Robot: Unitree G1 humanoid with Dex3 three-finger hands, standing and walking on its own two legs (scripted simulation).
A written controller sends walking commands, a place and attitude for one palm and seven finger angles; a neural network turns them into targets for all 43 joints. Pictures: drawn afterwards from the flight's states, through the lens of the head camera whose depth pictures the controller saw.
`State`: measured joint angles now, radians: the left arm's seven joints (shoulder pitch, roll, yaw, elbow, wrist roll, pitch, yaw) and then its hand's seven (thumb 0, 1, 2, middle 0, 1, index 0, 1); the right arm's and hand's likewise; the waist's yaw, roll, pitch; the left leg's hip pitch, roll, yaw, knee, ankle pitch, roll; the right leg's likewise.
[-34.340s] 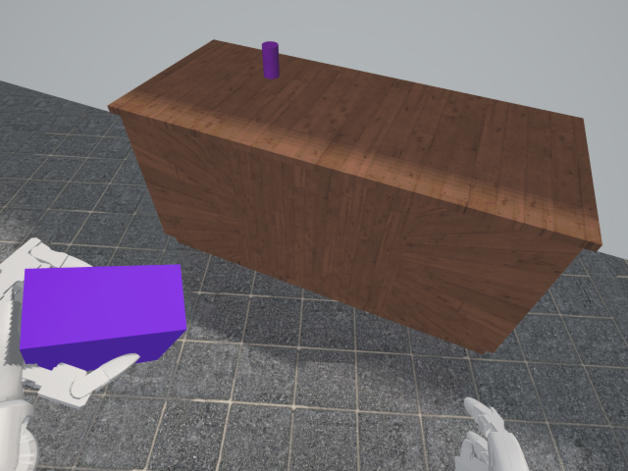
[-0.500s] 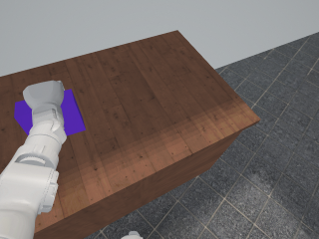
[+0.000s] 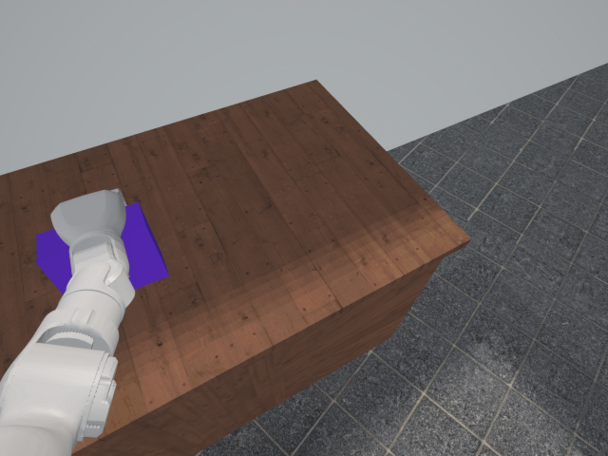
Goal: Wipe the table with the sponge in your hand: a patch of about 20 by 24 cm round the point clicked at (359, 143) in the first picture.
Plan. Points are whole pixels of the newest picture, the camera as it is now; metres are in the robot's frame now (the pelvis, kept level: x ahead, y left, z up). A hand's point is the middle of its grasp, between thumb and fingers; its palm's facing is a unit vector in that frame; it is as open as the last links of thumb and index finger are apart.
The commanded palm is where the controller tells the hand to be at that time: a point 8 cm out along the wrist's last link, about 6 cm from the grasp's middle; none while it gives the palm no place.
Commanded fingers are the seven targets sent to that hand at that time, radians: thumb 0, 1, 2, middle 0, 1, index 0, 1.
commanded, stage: wipe back along the middle lane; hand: left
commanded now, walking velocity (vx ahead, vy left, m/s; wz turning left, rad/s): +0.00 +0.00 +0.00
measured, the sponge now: (112, 264) +0.40 +0.30 -0.04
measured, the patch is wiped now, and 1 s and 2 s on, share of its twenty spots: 0.60 0.70 0.85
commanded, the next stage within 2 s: slide across to the third lane in 1.42 s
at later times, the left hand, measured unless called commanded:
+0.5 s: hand (106, 273) +0.37 +0.28 +0.00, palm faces -0.07 -0.01 -1.00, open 10.5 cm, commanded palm +0.33 +0.25 +0.03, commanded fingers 0.00 0.10 1.30 -1.20 -1.60 -1.20 -1.60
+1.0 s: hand (118, 298) +0.33 +0.25 +0.00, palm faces -0.05 -0.02 -1.00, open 10.5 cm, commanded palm +0.28 +0.22 +0.03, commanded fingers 0.00 0.10 1.30 -1.20 -1.60 -1.20 -1.60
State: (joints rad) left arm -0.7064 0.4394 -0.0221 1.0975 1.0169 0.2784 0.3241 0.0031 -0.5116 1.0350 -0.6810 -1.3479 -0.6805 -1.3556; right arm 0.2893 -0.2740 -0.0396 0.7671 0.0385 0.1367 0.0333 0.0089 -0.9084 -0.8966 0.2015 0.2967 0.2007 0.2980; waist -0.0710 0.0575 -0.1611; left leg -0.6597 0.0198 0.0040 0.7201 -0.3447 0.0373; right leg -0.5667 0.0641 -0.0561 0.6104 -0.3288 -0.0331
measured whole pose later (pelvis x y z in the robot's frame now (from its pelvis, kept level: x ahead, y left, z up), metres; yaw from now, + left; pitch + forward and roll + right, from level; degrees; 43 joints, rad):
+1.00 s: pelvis -0.02 +0.01 +0.00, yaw +1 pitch +9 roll -2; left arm -0.44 0.23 -0.24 0.81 0.97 0.46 0.42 0.00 -0.49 1.03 -0.64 -1.39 -0.64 -1.40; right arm 0.15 -0.23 -0.03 0.72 0.07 0.16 0.04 0.01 -0.91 -0.90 0.20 0.30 0.20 0.30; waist 0.03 0.06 -0.16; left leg -0.54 -0.01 0.01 0.70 -0.33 0.05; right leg -0.46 0.03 -0.05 0.62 -0.33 -0.02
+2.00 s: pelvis -0.03 -0.02 +0.01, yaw +2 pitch +5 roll -1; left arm -0.32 0.19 -0.31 0.67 0.96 0.45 0.35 -0.01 -0.52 1.03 -0.69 -1.34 -0.69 -1.34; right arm 0.10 -0.23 -0.03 0.73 0.07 0.11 0.01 0.01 -0.91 -0.90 0.20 0.30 0.20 0.30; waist 0.05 0.08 -0.11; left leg -0.43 0.00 -0.01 0.62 -0.27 0.01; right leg -0.37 0.05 -0.07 0.59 -0.31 -0.06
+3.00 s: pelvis -0.04 -0.04 +0.00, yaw +0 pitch +11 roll +0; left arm -0.69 0.18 -0.16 1.10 0.97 0.44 0.42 0.01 -0.54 1.04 -0.72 -1.30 -0.72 -1.31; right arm 0.16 -0.24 -0.03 0.77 0.05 0.10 0.00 0.01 -0.91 -0.90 0.20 0.30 0.20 0.30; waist -0.04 0.05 -0.15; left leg -0.60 0.03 0.00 0.67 -0.27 -0.01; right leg -0.55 0.08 -0.06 0.65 -0.30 -0.08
